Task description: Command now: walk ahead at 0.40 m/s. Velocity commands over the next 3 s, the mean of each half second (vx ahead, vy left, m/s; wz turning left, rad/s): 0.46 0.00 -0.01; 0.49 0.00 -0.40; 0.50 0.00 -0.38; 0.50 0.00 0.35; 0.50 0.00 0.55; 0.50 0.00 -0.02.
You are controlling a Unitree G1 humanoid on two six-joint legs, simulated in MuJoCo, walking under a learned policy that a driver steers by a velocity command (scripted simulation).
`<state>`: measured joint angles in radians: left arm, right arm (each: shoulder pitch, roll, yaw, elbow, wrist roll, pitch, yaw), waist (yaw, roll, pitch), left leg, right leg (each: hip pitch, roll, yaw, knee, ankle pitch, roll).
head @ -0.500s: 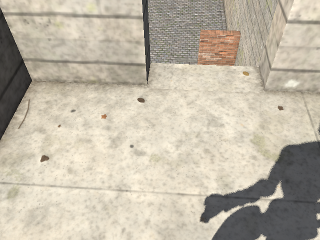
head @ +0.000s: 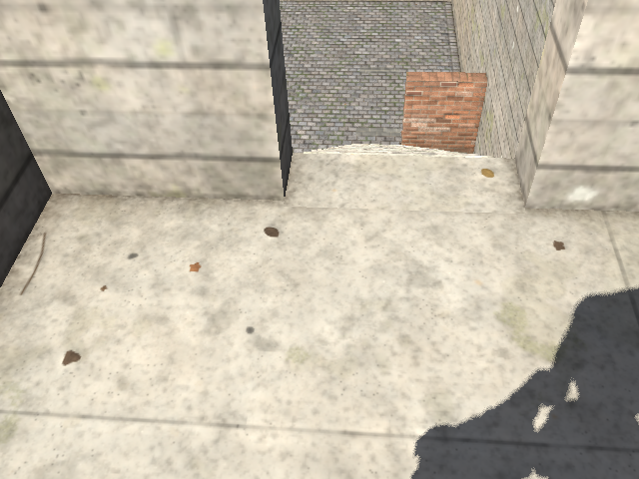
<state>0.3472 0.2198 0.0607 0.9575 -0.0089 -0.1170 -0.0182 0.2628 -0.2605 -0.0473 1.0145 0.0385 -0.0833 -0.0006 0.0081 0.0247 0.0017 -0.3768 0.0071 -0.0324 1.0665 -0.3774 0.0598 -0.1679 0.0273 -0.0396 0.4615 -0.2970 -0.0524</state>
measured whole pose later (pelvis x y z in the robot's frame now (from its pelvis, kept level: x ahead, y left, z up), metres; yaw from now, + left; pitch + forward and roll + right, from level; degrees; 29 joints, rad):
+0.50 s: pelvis +0.24 +0.06 -0.01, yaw -1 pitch +1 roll +1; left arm 0.37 0.24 0.05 0.98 -0.04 -0.10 0.01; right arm 0.08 -0.25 -0.06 0.93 0.01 -0.11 0.04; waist 0.02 -0.02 0.05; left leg -0.39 -0.04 0.07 0.51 -0.14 0.06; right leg -0.29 -0.02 0.06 1.18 -0.41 -0.05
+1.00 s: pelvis +0.52 -0.01 -0.03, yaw -15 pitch +2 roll +1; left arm 0.07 0.25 0.07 0.73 -0.02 -0.06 -0.05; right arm 0.30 -0.27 -0.05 0.99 0.00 -0.05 -0.02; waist -0.02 -0.01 0.05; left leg -0.04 0.08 0.19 0.78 -0.47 -0.02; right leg -0.53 0.02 -0.07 0.65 -0.16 -0.12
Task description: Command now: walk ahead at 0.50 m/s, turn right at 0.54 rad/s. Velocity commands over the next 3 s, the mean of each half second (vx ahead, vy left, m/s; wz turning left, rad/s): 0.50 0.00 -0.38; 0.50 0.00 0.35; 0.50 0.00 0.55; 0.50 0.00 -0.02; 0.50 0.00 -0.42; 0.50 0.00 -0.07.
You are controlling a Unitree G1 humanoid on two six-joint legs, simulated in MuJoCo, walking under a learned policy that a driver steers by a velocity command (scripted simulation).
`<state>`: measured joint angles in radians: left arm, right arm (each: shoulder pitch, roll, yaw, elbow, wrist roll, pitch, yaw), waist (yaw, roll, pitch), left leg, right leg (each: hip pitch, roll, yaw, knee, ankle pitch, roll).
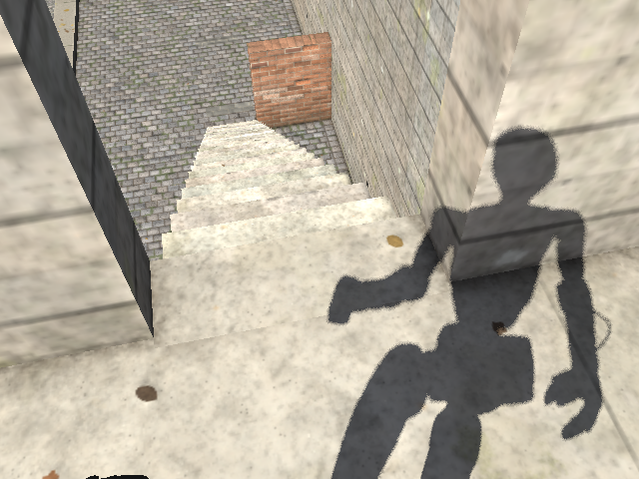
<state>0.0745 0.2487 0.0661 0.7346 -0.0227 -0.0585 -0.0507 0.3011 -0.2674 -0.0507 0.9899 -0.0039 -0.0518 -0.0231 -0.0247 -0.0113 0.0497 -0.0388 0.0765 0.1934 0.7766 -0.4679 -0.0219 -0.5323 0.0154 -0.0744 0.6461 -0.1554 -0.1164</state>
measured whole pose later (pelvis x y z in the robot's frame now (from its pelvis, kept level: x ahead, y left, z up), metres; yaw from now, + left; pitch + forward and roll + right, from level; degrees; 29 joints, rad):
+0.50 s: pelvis +0.30 +0.02 +0.01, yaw -11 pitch +3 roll +0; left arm 0.38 0.30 0.07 0.82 -0.01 -0.05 0.01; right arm 0.04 -0.27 -0.03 0.77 0.00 -0.13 0.03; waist 0.05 0.01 0.00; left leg -0.46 -0.01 0.02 0.47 -0.06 0.05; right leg -0.02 0.07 0.13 0.47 -0.46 -0.06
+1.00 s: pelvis +0.58 -0.02 +0.02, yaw +3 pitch +5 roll +0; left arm 0.02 0.24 -0.03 0.69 0.04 -0.11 -0.01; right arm 0.44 -0.26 -0.06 0.88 -0.07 -0.12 0.07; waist -0.10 -0.01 -0.05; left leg -0.15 -0.13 -0.21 0.64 -0.46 0.06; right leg -0.49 -0.02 -0.02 0.50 -0.08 -0.05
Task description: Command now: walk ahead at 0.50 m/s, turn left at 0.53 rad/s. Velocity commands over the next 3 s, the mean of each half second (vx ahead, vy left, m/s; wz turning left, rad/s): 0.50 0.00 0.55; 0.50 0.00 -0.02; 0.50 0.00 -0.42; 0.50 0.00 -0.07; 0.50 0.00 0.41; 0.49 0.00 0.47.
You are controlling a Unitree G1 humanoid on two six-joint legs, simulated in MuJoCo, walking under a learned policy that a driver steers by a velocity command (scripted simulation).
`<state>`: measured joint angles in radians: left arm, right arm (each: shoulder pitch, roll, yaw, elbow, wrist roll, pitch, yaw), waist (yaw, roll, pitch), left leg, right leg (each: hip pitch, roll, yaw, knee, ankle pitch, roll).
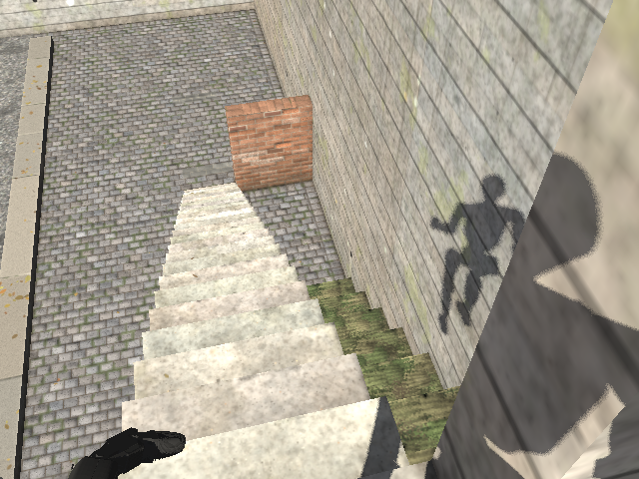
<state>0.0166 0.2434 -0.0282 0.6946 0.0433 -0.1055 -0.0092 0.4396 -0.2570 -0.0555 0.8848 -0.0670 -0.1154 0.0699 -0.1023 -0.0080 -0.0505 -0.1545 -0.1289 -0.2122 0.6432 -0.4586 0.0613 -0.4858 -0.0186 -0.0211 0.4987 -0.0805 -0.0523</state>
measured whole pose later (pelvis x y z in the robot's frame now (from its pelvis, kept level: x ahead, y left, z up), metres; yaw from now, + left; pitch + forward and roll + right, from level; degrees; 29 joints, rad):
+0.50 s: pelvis +0.18 +0.05 -0.01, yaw +19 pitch +2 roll -3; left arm 0.32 0.25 0.04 0.88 0.05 -0.07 -0.02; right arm 0.23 -0.27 -0.07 0.72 -0.02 -0.09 0.04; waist 0.03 0.02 -0.02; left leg -0.50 -0.04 0.03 0.71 -0.27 0.10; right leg -0.34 -0.04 -0.04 0.96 -0.52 -0.02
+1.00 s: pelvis +0.36 +0.07 -0.05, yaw +15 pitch +2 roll +1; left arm 0.39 0.22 0.00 0.76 -0.01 -0.07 -0.06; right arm 0.29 -0.29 -0.04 0.83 0.01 -0.07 0.02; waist 0.05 0.01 -0.06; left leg -0.41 0.02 0.12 1.17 -0.51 0.08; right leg -0.46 0.02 -0.05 1.01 -0.53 -0.04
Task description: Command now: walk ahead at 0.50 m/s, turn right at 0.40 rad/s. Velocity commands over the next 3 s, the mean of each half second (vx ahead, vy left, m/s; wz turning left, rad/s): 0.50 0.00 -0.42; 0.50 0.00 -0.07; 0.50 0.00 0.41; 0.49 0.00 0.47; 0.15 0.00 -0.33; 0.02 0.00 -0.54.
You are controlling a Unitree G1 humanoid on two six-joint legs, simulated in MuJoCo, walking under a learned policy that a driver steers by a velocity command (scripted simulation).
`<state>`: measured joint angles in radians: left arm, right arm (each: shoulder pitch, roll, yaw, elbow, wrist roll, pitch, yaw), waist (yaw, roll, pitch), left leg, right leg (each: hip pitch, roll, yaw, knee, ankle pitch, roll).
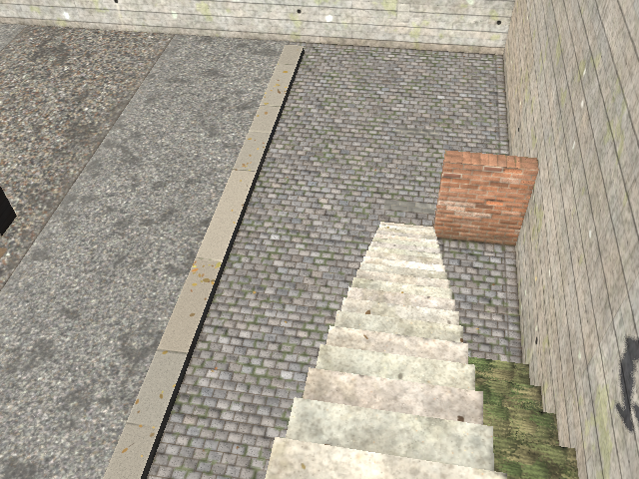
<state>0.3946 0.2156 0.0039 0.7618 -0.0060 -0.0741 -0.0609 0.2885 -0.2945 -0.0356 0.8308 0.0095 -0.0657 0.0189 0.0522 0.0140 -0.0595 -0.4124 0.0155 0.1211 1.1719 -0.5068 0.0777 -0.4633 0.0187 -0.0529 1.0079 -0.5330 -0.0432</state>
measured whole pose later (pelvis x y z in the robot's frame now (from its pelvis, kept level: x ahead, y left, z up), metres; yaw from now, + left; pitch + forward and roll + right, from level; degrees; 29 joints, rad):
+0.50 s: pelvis +0.18 -0.01 -0.15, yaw -15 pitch -2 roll -1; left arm 0.24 0.23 0.00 0.74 -0.10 0.06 0.08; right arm 0.30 -0.19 -0.05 0.88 0.12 -0.03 0.10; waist 0.01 -0.06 -0.08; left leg -0.31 -0.06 -0.04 0.62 -0.28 0.05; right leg -0.66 0.18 0.08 2.02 -0.79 -0.10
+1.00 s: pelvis +0.35 -0.12 -0.28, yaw -15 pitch -2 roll +6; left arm 0.25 0.30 0.11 0.94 0.08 -0.03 -0.07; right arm 0.47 -0.15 -0.01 0.99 -0.06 -0.08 0.01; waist -0.06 -0.06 -0.05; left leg -0.26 -0.11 -0.01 1.35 -0.87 0.02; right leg -0.31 -0.08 0.07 0.36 0.35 -0.10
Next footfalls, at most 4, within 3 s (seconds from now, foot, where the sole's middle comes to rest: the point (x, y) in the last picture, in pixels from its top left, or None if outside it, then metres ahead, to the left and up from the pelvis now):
0.42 left None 0.26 0.06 -0.91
1.00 right None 0.45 -0.26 -1.11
1.74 left None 0.72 -0.01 -1.30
2.06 right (402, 444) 0.96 -0.16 -1.50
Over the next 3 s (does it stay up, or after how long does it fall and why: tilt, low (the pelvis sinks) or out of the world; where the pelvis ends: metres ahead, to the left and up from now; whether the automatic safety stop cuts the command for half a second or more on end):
stays up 1.17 -0.07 -0.93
